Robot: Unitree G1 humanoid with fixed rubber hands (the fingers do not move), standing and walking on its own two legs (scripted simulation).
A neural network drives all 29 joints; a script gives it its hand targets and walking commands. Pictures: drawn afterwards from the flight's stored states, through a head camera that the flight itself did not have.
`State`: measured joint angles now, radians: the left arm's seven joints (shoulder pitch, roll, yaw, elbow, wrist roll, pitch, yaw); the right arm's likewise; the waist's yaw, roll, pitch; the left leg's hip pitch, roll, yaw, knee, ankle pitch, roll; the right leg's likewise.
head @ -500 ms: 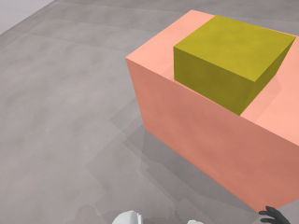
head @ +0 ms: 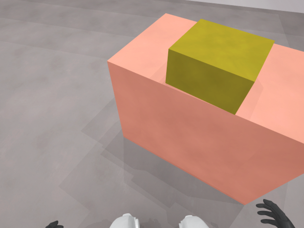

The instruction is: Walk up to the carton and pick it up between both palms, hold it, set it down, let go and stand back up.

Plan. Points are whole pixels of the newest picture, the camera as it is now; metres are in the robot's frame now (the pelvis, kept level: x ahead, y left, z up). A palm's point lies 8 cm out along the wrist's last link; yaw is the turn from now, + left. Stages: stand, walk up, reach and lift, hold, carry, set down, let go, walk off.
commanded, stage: walk up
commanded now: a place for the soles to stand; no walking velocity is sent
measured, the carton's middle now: (216, 63) +0.69 -0.21 +0.02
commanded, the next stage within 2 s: none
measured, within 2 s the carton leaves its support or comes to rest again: neither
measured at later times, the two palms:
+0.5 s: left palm out of the picture +0.04 +0.27 -0.08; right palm out of the picture +0.00 -0.36 -0.12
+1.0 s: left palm out of the picture +0.11 +0.24 -0.10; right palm out of the picture -0.05 -0.37 -0.12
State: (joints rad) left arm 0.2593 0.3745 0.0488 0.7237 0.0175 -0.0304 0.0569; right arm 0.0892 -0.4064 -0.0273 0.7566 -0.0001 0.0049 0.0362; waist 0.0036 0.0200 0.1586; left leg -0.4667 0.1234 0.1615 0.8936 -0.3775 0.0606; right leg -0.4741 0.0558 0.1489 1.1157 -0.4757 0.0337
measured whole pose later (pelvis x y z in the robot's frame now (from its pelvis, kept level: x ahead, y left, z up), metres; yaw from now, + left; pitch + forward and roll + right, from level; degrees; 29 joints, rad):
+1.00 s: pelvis -0.07 -0.03 -0.01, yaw -18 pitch -3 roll +1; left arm 0.26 0.38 0.05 0.72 0.02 -0.02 0.03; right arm 0.12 -0.44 -0.03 0.86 0.00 -0.02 0.03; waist 0.00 0.01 0.18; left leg -0.38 0.15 0.20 0.97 -0.51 -0.01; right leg -0.46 -0.01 0.07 0.99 -0.44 0.00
